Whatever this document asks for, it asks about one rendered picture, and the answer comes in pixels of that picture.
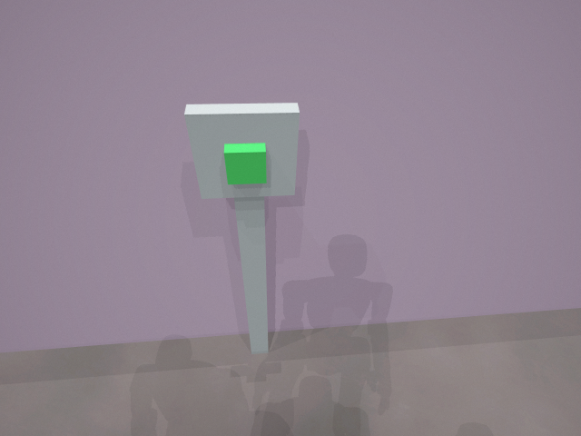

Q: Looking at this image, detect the panel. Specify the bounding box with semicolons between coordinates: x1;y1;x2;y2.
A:
184;103;300;354

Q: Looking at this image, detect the button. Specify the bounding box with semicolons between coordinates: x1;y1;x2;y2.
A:
224;143;267;184

